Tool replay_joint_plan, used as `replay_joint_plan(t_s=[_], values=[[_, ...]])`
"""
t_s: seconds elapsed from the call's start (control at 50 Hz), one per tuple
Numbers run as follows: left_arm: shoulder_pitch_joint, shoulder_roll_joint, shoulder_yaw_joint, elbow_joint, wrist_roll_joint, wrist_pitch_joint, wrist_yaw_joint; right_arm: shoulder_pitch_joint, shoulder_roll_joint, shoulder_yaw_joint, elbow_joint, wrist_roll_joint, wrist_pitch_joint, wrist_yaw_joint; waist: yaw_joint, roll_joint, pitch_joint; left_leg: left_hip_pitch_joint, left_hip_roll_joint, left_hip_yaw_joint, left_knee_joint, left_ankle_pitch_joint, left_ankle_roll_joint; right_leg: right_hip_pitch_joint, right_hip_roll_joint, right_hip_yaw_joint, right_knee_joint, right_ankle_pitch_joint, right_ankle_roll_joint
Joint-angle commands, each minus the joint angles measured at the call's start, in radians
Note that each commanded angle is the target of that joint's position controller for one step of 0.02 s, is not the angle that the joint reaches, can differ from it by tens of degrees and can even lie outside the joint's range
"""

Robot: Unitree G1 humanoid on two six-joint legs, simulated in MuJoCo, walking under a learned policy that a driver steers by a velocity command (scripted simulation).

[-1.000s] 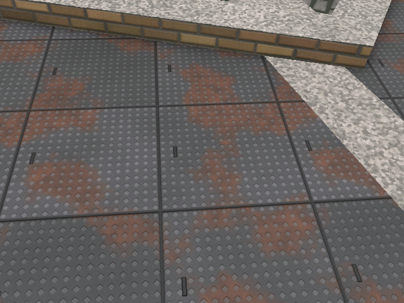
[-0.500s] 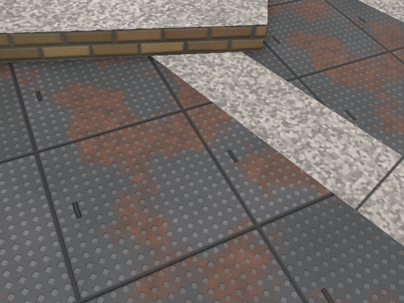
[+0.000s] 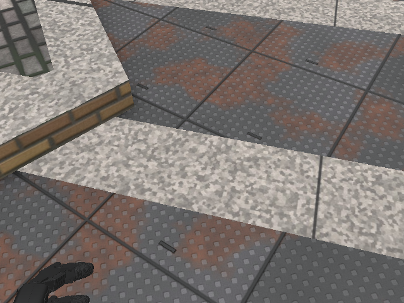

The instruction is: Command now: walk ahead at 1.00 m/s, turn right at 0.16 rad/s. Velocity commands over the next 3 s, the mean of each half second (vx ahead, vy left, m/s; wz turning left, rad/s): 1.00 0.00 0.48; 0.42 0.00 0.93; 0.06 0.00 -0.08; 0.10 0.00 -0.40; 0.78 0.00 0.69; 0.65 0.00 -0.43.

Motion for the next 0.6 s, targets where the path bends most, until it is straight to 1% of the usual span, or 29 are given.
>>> replay_joint_plan(t_s=[0.02, 0.04, 0.06, 0.08, 0.1, 0.12, 0.14, 0.16, 0.18, 0.2, 0.22, 0.24, 0.26, 0.28, 0.3, 0.32, 0.34, 0.36, 0.38, 0.4, 0.42, 0.46, 0.48, 0.5, 0.52, 0.54, 0.56, 0.58, 0.6], values=[[-0.141, 0.004, -0.013, -0.082, -0.001, -0.035, -0.021, -0.086, -0.163, -0.021, -0.064, 0.027, -0.015, 0.003, 0.055, 0.036, 0.166, -0.146, 0.236, -0.14, -0.258, 0.271, 0.231, 0.134, -0.003, -0.061, -0.26, 0.051, -0.013], [-0.144, 0.013, -0.01, -0.082, -0.001, -0.046, -0.026, -0.085, -0.186, -0.023, -0.059, 0.034, -0.01, 0.007, 0.061, 0.054, 0.168, -0.117, 0.24, -0.129, -0.236, 0.406, 0.23, 0.194, 0.018, -0.082, -0.321, 0.021, -0.02], [-0.128, 0.037, 0.002, -0.081, 0.0, -0.054, -0.028, -0.079, -0.214, -0.025, -0.054, 0.033, -0.006, 0.01, 0.081, 0.093, 0.141, -0.077, 0.243, -0.122, -0.174, 0.655, 0.225, 0.277, 0.055, -0.102, -0.364, -0.017, -0.028], [-0.061, 0.08, 0.022, -0.071, -0.002, -0.058, -0.025, -0.066, -0.241, -0.027, -0.041, 0.026, -0.002, 0.009, 0.13, 0.147, 0.078, -0.04, 0.244, -0.12, -0.063, 0.903, 0.219, 0.397, 0.091, -0.111, -0.393, -0.053, -0.04], [0.121, 0.132, 0.052, -0.028, -0.007, -0.057, -0.015, -0.075, -0.256, -0.025, -0.028, 0.015, 0.006, 0.007, 0.244, 0.188, -0.03, -0.082, 0.222, -0.093, 0.14, 1.078, 0.204, 0.644, 0.129, -0.135, -0.428, -0.061, -0.064], [0.343, 0.179, 0.079, 0.031, -0.004, -0.045, 0.005, -0.1, -0.245, -0.015, -0.036, 0.006, 0.002, 0.004, 0.369, 0.191, -0.146, -0.302, 0.176, -0.091, 0.424, 1.025, 0.172, 0.995, 0.095, -0.102, -0.379, -0.061, -0.066], [0.463, 0.285, 0.093, 0.074, 0.022, -0.043, 0.028, -0.036, -0.047, 0.032, -0.078, -0.015, -0.008, 0.011, 0.309, -0.084, -0.307, -0.641, 0.041, -0.14, 0.87, 0.213, 0.128, 1.334, -0.173, 0.282, -0.385, -0.288, -0.107], [0.48, 0.278, 0.08, 0.065, 0.05, -0.061, 0.016, 0.044, -0.004, 0.052, -0.096, 0.048, -0.039, 0.01, 0.263, -0.289, -0.541, -0.726, -0.042, -0.328, 1.102, -0.097, 0.139, 1.357, -0.327, 0.775, -0.665, -0.701, -0.185], [0.439, 0.177, 0.057, 0.087, 0.04, -0.072, 0.006, -0.094, -0.093, 0.02, -0.12, 0.09, -0.042, 0.001, 0.277, -0.161, -0.343, -0.853, -0.008, -0.319, 1.191, -0.03, 0.138, 1.236, -0.304, 0.74, -0.773, -0.75, -0.15], [0.388, 0.137, 0.044, 0.111, 0.024, -0.077, 0.003, -0.186, -0.091, 0.019, -0.151, 0.088, -0.037, -0.002, 0.256, -0.108, -0.165, -0.924, 0.029, -0.281, 1.182, 0.044, 0.134, 1.083, -0.298, 0.579, -0.765, -0.613, -0.136], [0.323, 0.112, 0.039, 0.128, 0.028, -0.081, 0.002, -0.218, -0.072, 0.022, -0.155, 0.056, -0.03, -0.007, 0.208, -0.036, -0.097, -0.894, 0.079, -0.263, 1.147, 0.104, 0.131, 0.944, -0.271, 0.445, -0.755, -0.466, -0.122], [0.27, 0.064, 0.028, 0.139, 0.046, -0.089, 0.001, -0.189, -0.062, 0.016, -0.151, 0.041, -0.012, -0.002, 0.151, -0.065, -0.062, -0.836, 0.117, -0.269, 1.109, 0.17, 0.13, 0.826, -0.239, 0.334, -0.763, -0.381, -0.11], [0.237, 0.017, 0.02, 0.153, 0.055, -0.096, 0.0, -0.15, -0.046, 0.014, -0.14, 0.049, 0.011, 0.011, 0.114, -0.098, -0.054, -0.775, 0.141, -0.277, 1.097, 0.201, 0.131, 0.752, -0.221, 0.246, -0.78, -0.309, -0.1], [0.201, -0.006, 0.016, 0.164, 0.045, -0.1, 0.002, -0.143, -0.037, 0.012, -0.136, 0.059, 0.035, 0.019, 0.093, -0.099, -0.029, -0.766, 0.15, -0.27, 1.081, 0.191, 0.127, 0.715, -0.211, 0.16, -0.812, -0.253, -0.099], [0.177, -0.009, 0.016, 0.177, 0.036, -0.102, 0.005, -0.161, -0.024, 0.013, -0.144, 0.06, 0.055, 0.022, 0.078, -0.083, 0.015, -0.785, 0.161, -0.268, 1.065, 0.184, 0.126, 0.677, -0.213, 0.087, -0.844, -0.2, -0.082], [0.172, -0.002, 0.019, 0.187, 0.032, -0.106, 0.011, -0.193, -0.015, 0.015, -0.159, 0.055, 0.068, 0.024, 0.075, -0.071, 0.058, -0.808, 0.169, -0.265, 1.041, 0.189, 0.12, 0.648, -0.215, 0.021, -0.859, -0.119, -0.074], [0.166, 0.009, 0.021, 0.195, 0.037, -0.106, 0.019, -0.221, -0.015, 0.017, -0.174, 0.048, 0.077, 0.025, 0.071, -0.061, 0.093, -0.843, 0.164, -0.263, 1.016, 0.221, 0.109, 0.641, -0.205, -0.043, -0.873, -0.058, -0.074], [0.16, 0.015, 0.022, 0.198, 0.045, -0.103, 0.026, -0.246, -0.019, 0.018, -0.188, 0.041, 0.078, 0.026, 0.065, -0.046, 0.115, -0.869, 0.158, -0.256, 0.975, 0.27, 0.103, 0.64, -0.185, -0.101, -0.882, -0.02, -0.07], [0.147, 0.022, 0.022, 0.197, 0.053, -0.101, 0.036, -0.255, -0.028, 0.016, -0.197, 0.038, 0.081, 0.028, 0.054, -0.031, 0.121, -0.878, 0.139, -0.238, 0.929, 0.333, 0.104, 0.649, -0.158, -0.159, -0.895, -0.016, -0.062], [0.15, 0.048, 0.027, 0.198, 0.052, -0.102, 0.044, -0.278, -0.029, 0.019, -0.211, 0.034, 0.08, 0.036, 0.052, -0.028, 0.14, -0.876, 0.142, -0.21, 0.863, 0.387, 0.105, 0.651, -0.162, -0.205, -0.909, 0.003, -0.065], [0.147, 0.069, 0.03, 0.198, 0.047, -0.102, 0.052, -0.304, -0.035, 0.022, -0.224, 0.029, 0.077, 0.046, 0.051, -0.006, 0.154, -0.859, 0.14, -0.18, 0.781, 0.44, 0.112, 0.664, -0.152, -0.254, -0.926, 0.005, -0.054], [0.177, 0.114, 0.042, 0.205, 0.042, -0.099, 0.061, -0.385, -0.053, 0.02, -0.245, 0.028, 0.068, 0.066, 0.081, 0.047, 0.167, -0.808, 0.117, -0.108, 0.624, 0.519, 0.144, 0.729, -0.145, -0.313, -0.942, 0.032, -0.032], [0.17, 0.142, 0.046, 0.204, 0.043, -0.094, 0.063, -0.392, -0.059, 0.018, -0.25, 0.033, 0.068, 0.075, 0.076, 0.052, 0.155, -0.76, 0.098, -0.075, 0.566, 0.54, 0.164, 0.778, -0.147, -0.342, -0.932, 0.133, -0.022], [0.168, 0.181, 0.056, 0.198, 0.037, -0.087, 0.063, -0.386, -0.069, 0.014, -0.254, 0.034, 0.064, 0.084, 0.065, 0.026, 0.145, -0.698, 0.072, -0.034, 0.518, 0.519, 0.179, 0.817, -0.162, -0.359, -0.885, 0.361, -0.02], [0.157, 0.215, 0.065, 0.19, 0.028, -0.069, 0.064, -0.344, -0.102, 0.0, -0.246, 0.033, 0.065, 0.087, 0.041, 0.003, 0.122, -0.637, 0.01, 0.028, 0.49, 0.479, 0.187, 0.882, -0.158, -0.364, -0.788, 0.67, -0.012], [0.152, 0.245, 0.075, 0.181, 0.012, -0.048, 0.062, -0.256, -0.142, -0.019, -0.227, 0.035, 0.071, 0.084, -0.003, -0.03, 0.067, -0.546, -0.053, 0.08, 0.479, 0.422, 0.197, 0.94, -0.153, -0.364, -0.637, 0.917, 0.002], [0.131, 0.266, 0.082, 0.169, -0.001, -0.034, 0.059, -0.097, -0.194, -0.045, -0.196, 0.034, 0.08, 0.079, -0.082, -0.058, -0.02, -0.346, -0.099, 0.092, 0.478, 0.375, 0.22, 0.907, -0.165, -0.349, -0.412, 1.047, 0.007], [0.096, 0.242, 0.075, 0.155, -0.01, -0.039, 0.051, 0.108, -0.272, -0.086, -0.144, 0.03, 0.094, 0.062, -0.175, -0.027, -0.121, -0.033, -0.119, 0.028, 0.397, 0.446, 0.257, 0.767, -0.146, -0.313, -0.116, 0.959, 0.032], [0.076, 0.089, 0.035, 0.133, -0.016, -0.062, 0.041, 0.069, -0.302, -0.095, -0.129, 0.034, 0.101, 0.035, -0.119, 0.271, -0.004, 0.039, -0.079, -0.172, 0.262, 0.703, 0.301, 0.522, 0.07, -0.277, 0.336, -0.051, 0.108]])
Next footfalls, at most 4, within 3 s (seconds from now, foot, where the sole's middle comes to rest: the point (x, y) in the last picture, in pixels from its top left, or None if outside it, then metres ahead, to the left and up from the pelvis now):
0.12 right None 0.32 -0.15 -0.76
0.58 left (148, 254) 0.69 0.17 -0.76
1.08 right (148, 197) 0.93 0.16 -0.76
1.38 left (133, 251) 0.71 0.22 -0.76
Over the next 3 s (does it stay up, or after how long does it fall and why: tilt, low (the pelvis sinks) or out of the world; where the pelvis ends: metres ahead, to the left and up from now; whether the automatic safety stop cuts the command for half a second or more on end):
stays up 1.19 0.65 0.10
